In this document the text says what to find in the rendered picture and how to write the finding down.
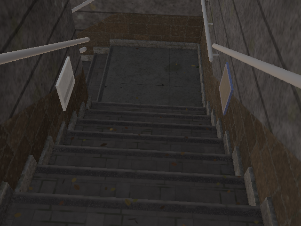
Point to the stairs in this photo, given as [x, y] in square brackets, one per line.
[130, 164]
[93, 71]

